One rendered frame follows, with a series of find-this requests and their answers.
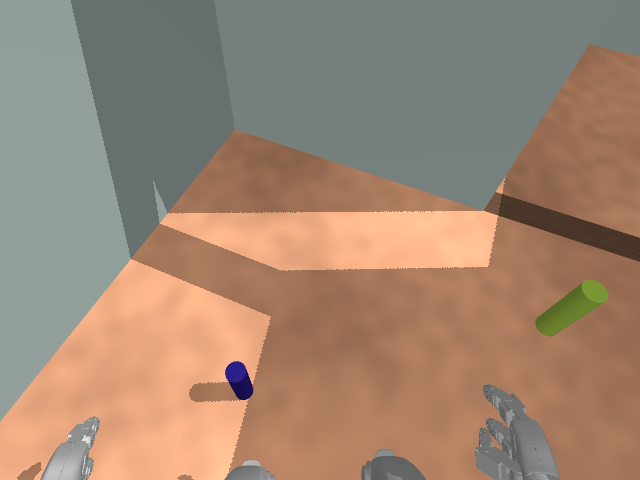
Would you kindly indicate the right robot hand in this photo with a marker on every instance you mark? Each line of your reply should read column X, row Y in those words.
column 526, row 450

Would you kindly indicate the left robot hand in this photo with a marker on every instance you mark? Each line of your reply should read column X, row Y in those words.
column 70, row 460

